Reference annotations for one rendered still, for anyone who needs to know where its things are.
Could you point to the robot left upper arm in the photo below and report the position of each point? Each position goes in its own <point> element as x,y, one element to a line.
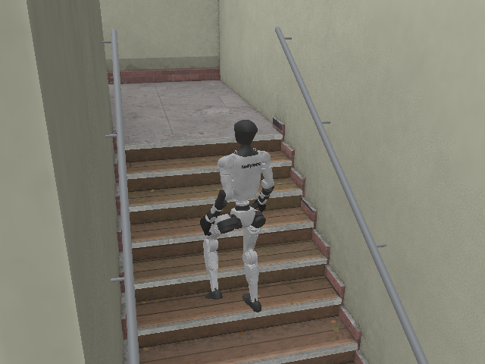
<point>225,165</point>

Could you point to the robot left forearm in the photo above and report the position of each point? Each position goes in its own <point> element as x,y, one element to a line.
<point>216,209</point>

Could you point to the robot right upper arm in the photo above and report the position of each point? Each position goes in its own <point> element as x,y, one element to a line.
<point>266,170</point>

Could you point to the left robot hand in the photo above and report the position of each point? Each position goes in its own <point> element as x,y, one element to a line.
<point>206,226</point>

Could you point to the right robot foot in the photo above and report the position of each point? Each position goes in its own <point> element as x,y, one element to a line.
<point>256,306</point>

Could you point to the robot right forearm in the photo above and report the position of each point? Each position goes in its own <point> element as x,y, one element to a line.
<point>264,195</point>

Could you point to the humanoid robot torso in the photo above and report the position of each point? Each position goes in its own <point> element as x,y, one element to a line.
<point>246,176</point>

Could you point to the right robot hand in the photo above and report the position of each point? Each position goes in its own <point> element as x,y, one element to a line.
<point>257,204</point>

